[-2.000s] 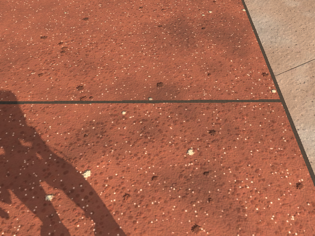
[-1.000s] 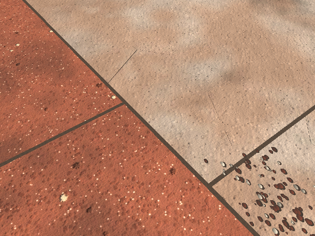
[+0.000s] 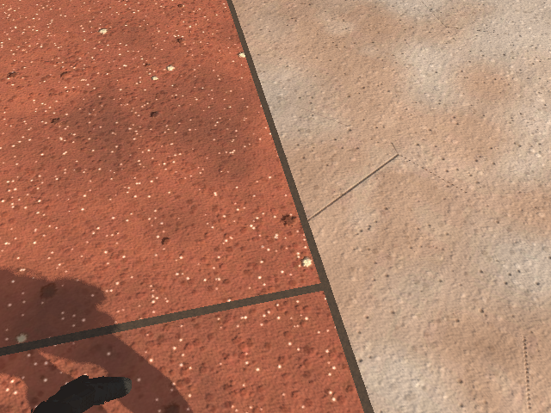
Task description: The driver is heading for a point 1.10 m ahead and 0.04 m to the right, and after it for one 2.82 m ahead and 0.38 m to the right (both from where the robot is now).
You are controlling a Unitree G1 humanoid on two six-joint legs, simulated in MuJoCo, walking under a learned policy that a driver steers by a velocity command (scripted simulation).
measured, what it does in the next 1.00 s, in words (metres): walks ahead: right foot, then left foot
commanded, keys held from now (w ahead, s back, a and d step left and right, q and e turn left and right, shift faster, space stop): w+q+shift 0.14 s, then w+shift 0.56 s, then w+e+shift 0.30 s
